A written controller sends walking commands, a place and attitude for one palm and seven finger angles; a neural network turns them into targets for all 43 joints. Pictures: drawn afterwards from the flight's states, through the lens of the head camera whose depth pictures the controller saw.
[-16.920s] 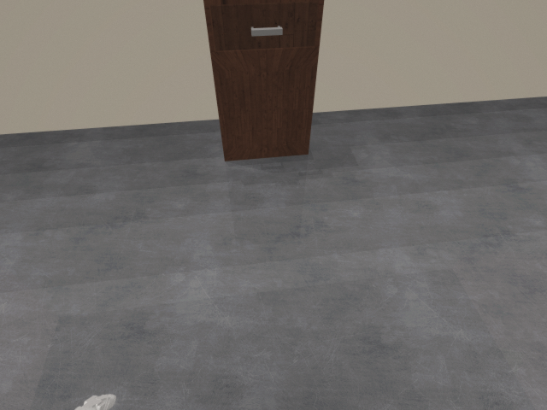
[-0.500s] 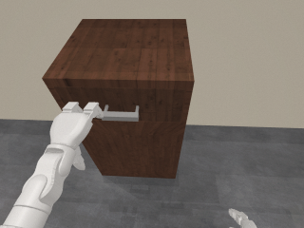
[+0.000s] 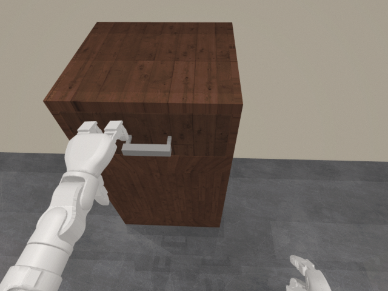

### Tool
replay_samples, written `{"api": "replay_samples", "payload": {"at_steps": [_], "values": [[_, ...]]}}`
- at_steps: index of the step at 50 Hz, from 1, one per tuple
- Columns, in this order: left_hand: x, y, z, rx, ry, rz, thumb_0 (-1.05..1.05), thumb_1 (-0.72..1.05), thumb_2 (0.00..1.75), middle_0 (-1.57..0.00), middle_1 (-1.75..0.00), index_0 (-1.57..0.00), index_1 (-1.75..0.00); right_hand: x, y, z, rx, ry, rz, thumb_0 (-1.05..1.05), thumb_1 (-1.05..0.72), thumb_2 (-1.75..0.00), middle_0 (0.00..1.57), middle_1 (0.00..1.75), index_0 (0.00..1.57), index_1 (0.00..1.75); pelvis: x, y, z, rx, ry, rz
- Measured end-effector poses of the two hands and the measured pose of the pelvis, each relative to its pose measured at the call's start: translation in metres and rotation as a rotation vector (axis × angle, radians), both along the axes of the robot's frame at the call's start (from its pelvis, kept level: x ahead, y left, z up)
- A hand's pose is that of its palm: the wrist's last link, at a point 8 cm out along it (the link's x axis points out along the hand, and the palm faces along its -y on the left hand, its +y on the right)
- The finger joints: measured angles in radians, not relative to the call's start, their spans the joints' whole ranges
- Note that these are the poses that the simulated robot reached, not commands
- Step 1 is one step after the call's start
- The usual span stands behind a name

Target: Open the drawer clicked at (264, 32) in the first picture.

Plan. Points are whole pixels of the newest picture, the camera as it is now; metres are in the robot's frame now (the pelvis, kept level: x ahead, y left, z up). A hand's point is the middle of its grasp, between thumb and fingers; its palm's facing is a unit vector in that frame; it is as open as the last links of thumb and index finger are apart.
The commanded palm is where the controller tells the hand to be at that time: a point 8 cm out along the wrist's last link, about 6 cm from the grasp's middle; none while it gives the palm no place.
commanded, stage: move the hooked fingers above the handle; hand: left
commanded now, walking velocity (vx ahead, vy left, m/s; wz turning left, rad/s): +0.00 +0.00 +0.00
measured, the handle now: (148, 144) +0.48 +0.21 -0.04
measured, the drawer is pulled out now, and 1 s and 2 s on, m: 0.00 0.00 0.00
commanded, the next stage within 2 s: none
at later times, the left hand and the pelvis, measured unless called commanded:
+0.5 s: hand (124, 153) +0.38 +0.23 +0.04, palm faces -0.03 -0.02 -1.00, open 13.8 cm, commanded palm +0.36 +0.22 +0.10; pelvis +0.01 -0.04 -0.01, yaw -1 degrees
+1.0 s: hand (134, 151) +0.41 +0.21 +0.01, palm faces -0.09 -0.03 -1.00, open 13.8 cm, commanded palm +0.40 +0.21 +0.08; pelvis +0.01 -0.05 -0.01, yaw -1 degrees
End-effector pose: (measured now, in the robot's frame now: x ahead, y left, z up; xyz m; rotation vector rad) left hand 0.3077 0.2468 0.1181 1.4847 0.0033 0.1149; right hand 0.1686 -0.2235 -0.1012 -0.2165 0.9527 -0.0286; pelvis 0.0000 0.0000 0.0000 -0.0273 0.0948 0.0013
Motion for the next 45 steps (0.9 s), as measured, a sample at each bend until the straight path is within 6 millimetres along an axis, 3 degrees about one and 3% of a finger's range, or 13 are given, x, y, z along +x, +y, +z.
{"api": "replay_samples", "payload": {"at_steps": [5, 15, 20, 26, 35, 45], "values": [[0.008, 0.003, -0.012, 0.015, 0.068, 0.057, 0.0, -0.49, 0.3, -0.32, -1.2, -0.32, -1.2, -0.008, -0.01, -0.006, -0.005, 0.041, -0.013, 0.01, -0.91, -0.9, 0.2, 0.3, 0.2, 0.3, 0.001, -0.008, -0.001, 0.003, 0.017, 0.005], [0.033, -0.032, -0.021, 0.021, 0.077, -0.065, 0.0, -0.49, 0.3, -0.32, -1.2, -0.32, -1.2, -0.028, -0.04, -0.015, -0.041, 0.084, -0.077, 0.01, -0.91, -0.9, 0.2, 0.3, 0.2, 0.3, 0.004, -0.024, -0.005, 0.01, 0.044, -0.006], [0.048, -0.029, -0.018, 0.041, 0.04, -0.007, 0.0, -0.48, 0.3, -0.32, -1.2, -0.32, -1.2, -0.037, -0.054, -0.02, -0.037, 0.103, -0.117, 0.01, -0.91, -0.9, 0.2, 0.3, 0.2, 0.3, 0.007, -0.033, -0.007, 0.017, 0.066, -0.023], [0.057, -0.024, -0.031, 0.058, 0.123, 0.074, 0.0, -0.48, 0.3, -0.32, -1.2, -0.32, -1.2, -0.045, -0.07, -0.024, -0.042, 0.13, -0.147, 0.01, -0.91, -0.9, 0.2, 0.3, 0.2, 0.3, 0.01, -0.042, -0.008, 0.022, 0.088, -0.026], [0.071, -0.047, -0.038, 0.037, 0.109, -0.037, 0.0, -0.48, 0.3, -0.32, -1.2, -0.32, -1.2, -0.046, -0.09, -0.022, -0.09, 0.123, -0.183, 0.01, -0.91, -0.9, 0.2, 0.3, 0.2, 0.3, 0.014, -0.05, -0.011, 0.022, 0.112, -0.027], [0.088, -0.026, -0.041, 0.071, 0.113, 0.084, 0.0, -0.48, 0.3, -0.32, -1.2, -0.32, -1.2, -0.054, -0.089, -0.028, -0.067, 0.143, -0.211, 0.01, -0.91, -0.9, 0.2, 0.3, 0.2, 0.3, 0.014, -0.05, -0.014, 0.024, 0.147, -0.039]]}}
